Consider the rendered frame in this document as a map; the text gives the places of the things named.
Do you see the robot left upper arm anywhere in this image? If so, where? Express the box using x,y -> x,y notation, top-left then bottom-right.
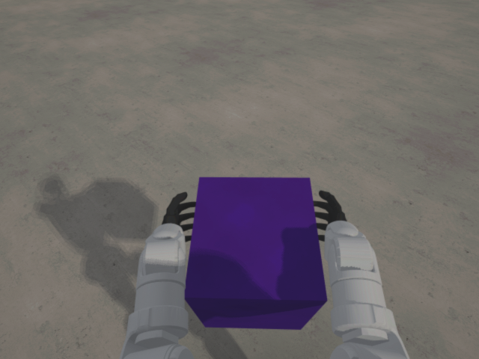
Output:
124,344 -> 194,359

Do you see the robot right forearm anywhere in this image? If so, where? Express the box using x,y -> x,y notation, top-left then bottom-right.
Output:
324,221 -> 409,359

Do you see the robot left forearm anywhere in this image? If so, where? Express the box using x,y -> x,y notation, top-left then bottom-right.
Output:
119,223 -> 188,359

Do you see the right robot hand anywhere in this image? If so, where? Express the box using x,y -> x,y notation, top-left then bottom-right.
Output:
314,191 -> 347,242

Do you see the left robot hand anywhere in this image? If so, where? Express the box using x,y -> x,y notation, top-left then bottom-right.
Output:
162,192 -> 196,242

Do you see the robot right upper arm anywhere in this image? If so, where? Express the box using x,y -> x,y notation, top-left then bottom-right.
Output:
329,342 -> 406,359

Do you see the carton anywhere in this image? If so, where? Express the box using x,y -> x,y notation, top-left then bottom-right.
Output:
185,177 -> 327,330

